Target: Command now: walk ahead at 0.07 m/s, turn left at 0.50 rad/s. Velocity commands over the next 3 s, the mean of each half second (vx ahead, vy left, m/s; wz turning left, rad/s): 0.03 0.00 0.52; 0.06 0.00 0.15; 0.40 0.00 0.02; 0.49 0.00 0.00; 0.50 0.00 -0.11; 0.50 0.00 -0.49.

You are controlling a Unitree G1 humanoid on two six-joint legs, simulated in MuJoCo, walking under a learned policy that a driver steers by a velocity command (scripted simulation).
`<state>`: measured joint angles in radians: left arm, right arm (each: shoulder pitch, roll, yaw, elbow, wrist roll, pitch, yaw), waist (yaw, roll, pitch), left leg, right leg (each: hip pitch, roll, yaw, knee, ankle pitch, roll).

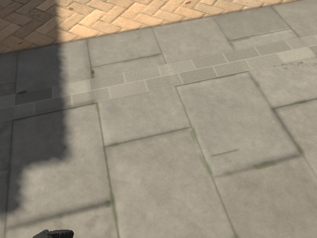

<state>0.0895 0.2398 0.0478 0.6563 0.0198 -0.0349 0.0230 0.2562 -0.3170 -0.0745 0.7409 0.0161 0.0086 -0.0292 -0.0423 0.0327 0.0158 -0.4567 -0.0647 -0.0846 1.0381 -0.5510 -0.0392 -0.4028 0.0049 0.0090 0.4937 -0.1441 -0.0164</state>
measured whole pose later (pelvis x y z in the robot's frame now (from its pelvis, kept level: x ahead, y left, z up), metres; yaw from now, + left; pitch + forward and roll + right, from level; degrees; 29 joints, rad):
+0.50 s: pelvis +0.01 +0.05 +0.01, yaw +16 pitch +3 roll -2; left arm 0.13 0.32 0.10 0.75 0.01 0.02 0.04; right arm 0.22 -0.28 -0.06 0.63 -0.01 0.02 -0.01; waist 0.00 -0.04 0.03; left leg -0.30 -0.02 -0.05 0.48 -0.22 0.05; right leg -0.58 -0.01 0.01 1.11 -0.37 0.06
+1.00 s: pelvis +0.03 +0.04 +0.00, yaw +19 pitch +0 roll +0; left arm 0.25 0.24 0.04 0.80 -0.01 -0.02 0.02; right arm 0.26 -0.25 -0.05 0.73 0.01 -0.02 0.00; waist 0.00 0.00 -0.01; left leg -0.30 -0.04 0.00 0.67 -0.42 0.06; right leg -0.21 -0.02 0.01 0.56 -0.35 0.00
